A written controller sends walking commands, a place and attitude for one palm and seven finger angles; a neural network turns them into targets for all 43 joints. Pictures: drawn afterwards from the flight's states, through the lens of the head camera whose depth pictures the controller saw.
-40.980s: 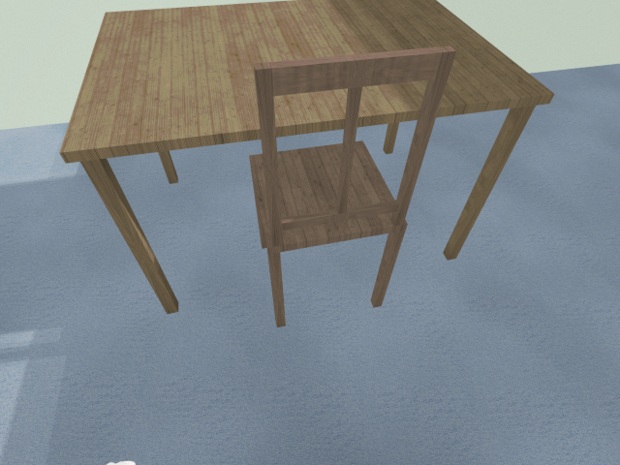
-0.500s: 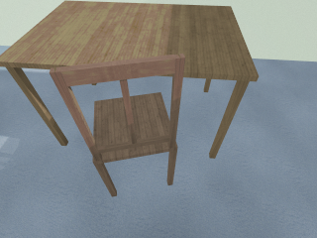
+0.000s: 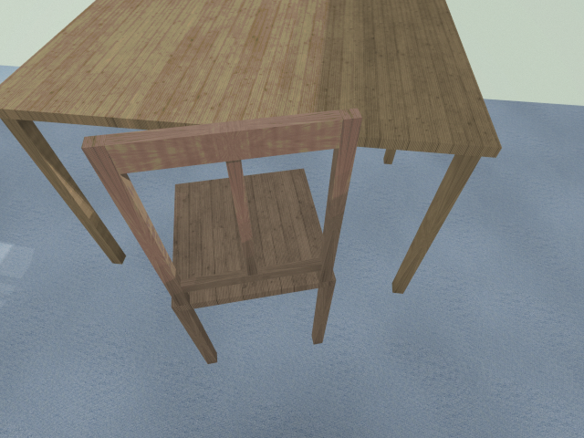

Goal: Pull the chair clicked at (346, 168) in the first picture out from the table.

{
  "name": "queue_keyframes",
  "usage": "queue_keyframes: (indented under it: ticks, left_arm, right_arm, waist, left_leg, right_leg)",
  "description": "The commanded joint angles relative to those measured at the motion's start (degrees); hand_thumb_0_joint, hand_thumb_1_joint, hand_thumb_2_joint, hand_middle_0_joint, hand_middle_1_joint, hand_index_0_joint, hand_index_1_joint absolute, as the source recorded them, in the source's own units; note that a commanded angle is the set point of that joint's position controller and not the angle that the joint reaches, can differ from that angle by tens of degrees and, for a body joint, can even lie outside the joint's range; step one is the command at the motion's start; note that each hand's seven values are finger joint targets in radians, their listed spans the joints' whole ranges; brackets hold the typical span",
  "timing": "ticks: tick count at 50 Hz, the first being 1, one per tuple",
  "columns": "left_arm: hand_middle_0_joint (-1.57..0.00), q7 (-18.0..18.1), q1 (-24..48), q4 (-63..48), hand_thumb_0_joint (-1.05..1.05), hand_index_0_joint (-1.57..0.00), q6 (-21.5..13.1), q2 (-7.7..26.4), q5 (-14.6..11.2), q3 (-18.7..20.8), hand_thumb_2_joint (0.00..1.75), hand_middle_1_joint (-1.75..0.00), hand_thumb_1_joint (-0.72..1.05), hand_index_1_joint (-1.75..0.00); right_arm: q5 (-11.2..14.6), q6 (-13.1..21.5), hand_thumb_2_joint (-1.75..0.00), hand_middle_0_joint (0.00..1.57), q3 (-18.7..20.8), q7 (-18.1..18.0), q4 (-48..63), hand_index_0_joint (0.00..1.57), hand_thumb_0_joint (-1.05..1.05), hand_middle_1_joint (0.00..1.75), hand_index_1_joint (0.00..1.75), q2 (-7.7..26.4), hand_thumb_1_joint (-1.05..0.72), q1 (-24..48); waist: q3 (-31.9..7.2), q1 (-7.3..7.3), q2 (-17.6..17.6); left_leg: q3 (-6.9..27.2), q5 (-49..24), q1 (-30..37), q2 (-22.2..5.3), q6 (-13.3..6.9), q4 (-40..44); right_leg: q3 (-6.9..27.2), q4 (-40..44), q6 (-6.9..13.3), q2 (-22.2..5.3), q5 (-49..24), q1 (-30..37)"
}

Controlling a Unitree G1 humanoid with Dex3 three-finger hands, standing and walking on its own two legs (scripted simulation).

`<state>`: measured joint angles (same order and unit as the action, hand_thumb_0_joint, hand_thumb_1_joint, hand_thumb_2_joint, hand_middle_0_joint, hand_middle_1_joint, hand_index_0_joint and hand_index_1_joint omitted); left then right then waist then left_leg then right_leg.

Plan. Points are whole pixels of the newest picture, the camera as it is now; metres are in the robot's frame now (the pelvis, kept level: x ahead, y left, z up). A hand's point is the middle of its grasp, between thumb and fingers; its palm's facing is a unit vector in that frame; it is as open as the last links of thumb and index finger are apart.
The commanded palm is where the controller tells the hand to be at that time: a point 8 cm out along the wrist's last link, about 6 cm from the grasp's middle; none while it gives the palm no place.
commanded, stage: come to a stop and stand still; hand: left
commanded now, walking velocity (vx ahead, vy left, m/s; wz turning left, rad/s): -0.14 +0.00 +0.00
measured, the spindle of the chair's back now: (244, 225) +0.47 +0.11 -0.05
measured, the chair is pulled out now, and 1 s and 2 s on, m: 0.15 0.15 0.15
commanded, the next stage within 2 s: look again from close up in 1.14 s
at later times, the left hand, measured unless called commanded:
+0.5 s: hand out of the picture +0.04 +0.17 -0.17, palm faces +0.03 -0.98 -0.22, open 7.4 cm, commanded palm none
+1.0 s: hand out of the picture -0.03 +0.18 -0.17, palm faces +0.00 -0.98 -0.18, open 7.4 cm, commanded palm none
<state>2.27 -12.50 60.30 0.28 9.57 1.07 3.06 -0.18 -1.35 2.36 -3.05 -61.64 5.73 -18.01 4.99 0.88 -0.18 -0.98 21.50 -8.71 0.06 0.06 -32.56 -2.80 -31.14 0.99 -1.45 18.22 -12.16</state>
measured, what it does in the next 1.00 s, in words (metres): steps on the spot: left foot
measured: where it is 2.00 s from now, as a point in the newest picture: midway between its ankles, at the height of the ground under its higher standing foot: outside the picture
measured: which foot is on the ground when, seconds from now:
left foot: up 0.00-0.00, down 0.02-1.00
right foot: down 0.00-1.00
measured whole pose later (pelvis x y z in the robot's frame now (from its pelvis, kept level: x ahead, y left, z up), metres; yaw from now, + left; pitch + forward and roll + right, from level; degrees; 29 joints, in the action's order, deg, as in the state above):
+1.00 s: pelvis -0.01 +0.02 +0.01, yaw +0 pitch -1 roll +0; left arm 1.7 -18.6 62.7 -0.8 9.1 0.6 -1.3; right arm -0.2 0.9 -1.2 -0.9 -64.3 9.0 -18.4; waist 2.2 0.1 -0.5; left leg -3.0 13.4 -11.1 1.6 -2.5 -25.1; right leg -2.3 -25.6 -0.7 -1.8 14.6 -10.2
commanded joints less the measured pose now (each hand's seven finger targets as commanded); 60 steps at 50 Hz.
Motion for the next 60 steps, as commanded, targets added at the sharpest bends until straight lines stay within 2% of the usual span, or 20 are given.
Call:
queue_keyframes:
  ticks: [1, 2, 3, 5, 7, 10, 12, 13, 14, 15, 17, 20, 22, 23, 25, 27, 33, 41, 45, 60]
  left_arm:
    - [-0.2, 0.45, -4.72, -2.42, 0.0, -0.2, 0.59, 3.34, -1.34, 0.66, 0.9, -0.3, 0.9, -0.3]
    - [-0.2, 0.58, -4.1, -2.33, 0.0, -0.2, 0.82, 3.71, -1.01, 0.54, 0.9, -0.3, 0.9, -0.3]
    - [-0.2, 0.42, -2.05, -2.87, 0.0, -0.2, 1.02, 4.28, -0.56, 0.81, 0.9, -0.3, 0.9, -0.3]
    - [-0.2, 0.18, -1.47, -2.98, 0.0, -0.2, 0.76, 5.07, -0.35, 1.3, 0.9, -0.3, 0.9, -0.3]
    - [-0.2, 0.3, -2.5, -2.77, 0.0, -0.2, 0.21, 5.57, -0.62, 1.25, 0.9, -0.3, 0.9, -0.3]
    - [-0.2, 0.49, -2.84, -2.69, 0.0, -0.2, -0.61, 6.86, -0.37, 1.44, 0.9, -0.3, 0.9, -0.3]
    - [-0.2, 0.41, -1.43, -2.64, 0.0, -0.2, -0.75, 7.08, -0.41, 1.02, 0.9, -0.3, 0.9, -0.3]
    - [-0.2, 2.21, -7.73, -1.84, 0.0, -0.2, -2.45, 9.35, 0.1, 1.02, 0.9, -0.3, 0.9, -0.3]
    - [-0.2, 2.28, -8.93, -4.63, 0.0, -0.2, -2.83, 10.52, 0.18, 1.34, 0.9, -0.3, 0.9, -0.3]
    - [-0.2, 2.18, -10.01, -4.49, 0.0, -0.2, -3.18, 8.83, 0.41, 0.59, 0.9, -0.3, 0.9, -0.3]
    - [-0.2, 1.8, -6.62, -6.14, 0.0, -0.2, -2.69, 9.05, 0.72, 0.01, 0.9, -0.3, 0.9, -0.3]
    - [-0.2, 1.18, -1.3, -7.38, 0.0, -0.2, -1.7, 8.63, -0.13, -1.15, 0.9, -0.3, 0.9, -0.3]
    - [-0.2, 0.81, -1.9, -7.62, 0.0, -0.2, -0.82, 6.59, -0.51, -1.45, 0.9, -0.3, 0.9, -0.3]
    - [-0.2, 0.79, -2.67, -7.59, 0.0, -0.2, -0.61, 6.16, -0.31, -1.56, 0.9, -0.3, 0.9, -0.3]
    - [-0.2, 0.29, -2.34, -7.18, 0.0, -0.2, -0.46, 6.88, 0.19, -1.84, 0.9, -0.3, 0.9, -0.3]
    - [-0.2, -0.15, -4.01, -6.74, 0.0, -0.2, -0.66, 7.15, 0.14, -2.0, 0.9, -0.3, 0.9, -0.3]
    - [-0.2, -0.5, -6.26, -5.78, 0.0, -0.2, -1.1, 6.64, -0.07, -2.25, 0.9, -0.3, 0.9, -0.3]
    - [-0.2, -0.57, -8.06, -2.56, 0.0, -0.2, -1.71, 5.72, -0.37, -2.8, 0.9, -0.3, 0.9, -0.3]
    - [-0.2, -0.3, -9.19, -0.39, 0.0, -0.2, -1.98, 5.35, -0.66, -3.18, 0.9, -0.3, 0.9, -0.3]
    - [-0.2, 0.16, -8.99, 2.47, 0.0, -0.2, -1.58, 3.7, -0.48, -3.25, 0.9, -0.3, 0.9, -0.3]
  right_arm:
    - [-1.46, 2.03, -0.9, 0.2, 1.41, -0.6, 1.02, 0.2, 0.0, 0.3, 0.3, 8.79, -0.9, -5.71]
    - [-1.81, 1.73, -0.9, 0.2, 1.17, -0.28, 1.8, 0.2, 0.0, 0.3, 0.3, 9.6, -0.9, -3.35]
    - [-1.73, 1.62, -0.9, 0.2, 1.05, -0.34, 2.6, 0.2, 0.0, 0.3, 0.3, 9.68, -0.9, -1.78]
    - [-1.46, 1.73, -0.9, 0.2, 1.02, -0.75, 2.23, 0.2, 0.0, 0.3, 0.3, 9.3, -0.9, -1.75]
    - [-1.03, 1.54, -0.9, 0.2, 1.3, -0.9, 2.77, 0.2, 0.0, 0.3, 0.3, 9.58, -0.9, -1.91]
    - [-0.7, 0.96, -0.9, 0.2, 1.73, -0.56, 3.21, 0.2, 0.0, 0.3, 0.3, 9.37, -0.9, -1.69]
    - [-0.68, 0.51, -0.9, 0.2, 1.49, -0.1, 3.16, 0.2, 0.0, 0.3, 0.3, 8.71, -0.9, -0.67]
    - [0.42, 2.3, -0.9, 0.2, 1.99, 1.05, 7.12, 0.2, 0.0, 0.3, 0.3, 11.96, -0.9, 3.17]
    - [0.03, 2.84, -0.9, 0.2, 1.07, 1.61, 10.56, 0.2, 0.0, 0.3, 0.3, 7.71, -0.9, 3.6]
    - [0.27, 2.75, -0.9, 0.2, 0.63, 1.44, 10.78, 0.2, 0.0, 0.3, 0.3, 7.19, -0.9, 6.75]
    - [0.24, 1.93, -0.9, 0.2, -0.25, 1.93, 11.11, 0.2, 0.0, 0.3, 0.3, 5.82, -0.9, 6.25]
    - [-0.07, 1.67, -0.9, 0.2, -0.22, 2.03, 8.4, 0.2, 0.0, 0.3, 0.3, 7.01, -0.9, 0.47]
    - [-0.76, 2.05, -0.9, 0.2, -0.16, 2.07, 8.47, 0.2, 0.0, 0.3, 0.3, 10.2, -0.9, 1.02]
    - [-1.02, 1.85, -0.9, 0.2, -0.53, 2.12, 9.24, 0.2, 0.0, 0.3, 0.3, 11.01, -0.9, 2.4]
    - [-0.92, 1.42, -0.9, 0.2, -0.84, 2.42, 9.61, 0.2, 0.0, 0.3, 0.3, 10.48, -0.9, 4.94]
    - [-0.96, 1.51, -0.9, 0.2, -1.03, 2.43, 9.33, 0.2, 0.0, 0.3, 0.3, 10.62, -0.9, 4.07]
    - [-0.89, 2.07, -0.9, 0.2, -1.18, 2.37, 7.85, 0.2, 0.0, 0.3, 0.3, 10.82, -0.9, 1.6]
    - [-0.31, 3.19, -0.9, 0.2, -2.14, 2.13, 3.57, 0.2, 0.0, 0.3, 0.3, 10.01, -0.9, -0.14]
    - [-0.11, 3.69, -0.9, 0.2, -2.65, 1.82, 1.09, 0.2, 0.0, 0.3, 0.3, 9.7, -0.9, -1.53]
    - [-0.05, 3.51, -0.9, 0.2, -2.68, 1.31, -2.6, 0.2, 0.0, 0.3, 0.3, 7.76, -0.9, -1.6]
  waist:
    - [-4.13, -1.47, 9.96]
    - [-3.99, -1.81, 7.91]
    - [-1.25, -1.75, 5.68]
    - [-1.9, -1.17, 8.92]
    - [-5.65, -0.83, 4.55]
    - [-10.55, -0.15, -1.36]
    - [-9.28, 0.37, -3.75]
    - [-16.74, -2.31, -7.59]
    - [-17.43, -3.01, -14.17]
    - [-16.13, -4.2, -10.86]
    - [-12.56, -2.26, -5.54]
    - [-6.78, 1.94, -3.04]
    - [-2.27, 0.44, 3.97]
    - [0.32, -0.28, 3.45]
    - [6.16, -0.32, 4.64]
    - [6.95, -0.55, 5.02]
    - [-0.14, -0.54, 0.03]
    - [-2.58, -1.08, -0.15]
    - [-4.47, -1.22, 0.08]
    - [0.51, -1.3, 0.33]
  left_leg:
    - [12.8, -36.06, 0.22, -13.92, -5.7, 15.14]
    - [12.62, -35.26, -2.41, -15.12, -7.85, 14.27]
    - [11.72, -38.33, -3.02, -14.03, -7.46, 13.26]
    - [8.48, -52.87, 2.01, -11.15, -4.91, 9.44]
    - [5.94, -53.67, 5.54, -9.08, -3.0, 6.29]
    - [2.26, -39.02, 5.68, -5.33, -0.45, 3.09]
    - [1.48, -27.52, 4.14, -4.23, 0.02, 5.07]
    - [-1.73, -23.91, -1.73, -5.14, 0.88, -6.52]
    - [0.49, -0.59, -14.08, -1.25, -0.42, -9.5]
    - [1.75, 5.2, -16.36, -1.23, -0.5, -12.42]
    - [-0.18, 5.83, -13.46, -1.37, -0.26, -9.34]
    - [-1.05, -10.04, -0.08, -1.07, -0.2, 4.75]
    - [4.76, -16.91, -2.22, -7.39, -2.51, 7.46]
    - [6.2, -10.94, -6.8, -8.54, -3.67, 9.42]
    - [5.97, 1.61, -11.11, -5.61, -2.65, 12.17]
    - [6.33, 4.15, -11.37, -4.97, -2.53, 13.98]
    - [6.07, 3.28, -7.82, -5.03, -2.64, 14.78]
    - [5.64, -5.26, -5.51, -5.35, -2.95, 14.73]
    - [4.76, -14.9, -3.06, -5.25, -2.88, 12.51]
    - [4.49, -15.35, -3.56, -5.01, -2.79, 13.23]
  right_leg:
    - [2.26, -4.05, -0.57, -1.85, -5.27, -1.1]
    - [2.95, -4.68, -0.39, -1.04, 4.02, 0.47]
    - [2.8, -3.86, -0.29, -0.56, 2.51, -0.36]
    - [2.49, -2.37, 0.12, -1.45, -11.95, -1.29]
    - [3.27, -0.33, 0.74, -2.35, -23.6, 0.61]
    - [6.09, 1.35, 2.78, -5.88, -40.5, 4.5]
    - [7.29, 3.84, 3.33, -7.25, -39.8, 4.7]
    - [8.6, 2.22, 0.2, -8.87, -61.32, 12.2]
    - [13.29, -0.92, 3.47, -13.39, -72.66, 22.08]
    - [14.08, 0.35, 5.58, -14.71, -73.55, 22.21]
    - [10.59, 2.46, 8.01, -13.99, -61.37, 15.28]
    - [6.5, 2.56, 4.52, -8.16, -31.11, 0.27]
    - [4.58, 4.73, 1.34, -3.46, -8.17, -5.12]
    - [4.42, 7.15, 0.97, -2.23, -1.04, -4.08]
    - [6.25, 10.32, 1.33, -2.63, 6.93, -6.49]
    - [6.83, 11.14, 1.48, -2.45, 7.21, -6.9]
    - [6.21, 11.56, 0.8, -3.0, 6.35, -3.96]
    - [5.21, 10.48, 0.66, -4.02, -2.06, -0.44]
    - [4.96, 9.12, 0.62, -4.77, -9.3, 2.01]
    - [4.47, 9.49, 0.24, -4.66, -9.49, 0.99]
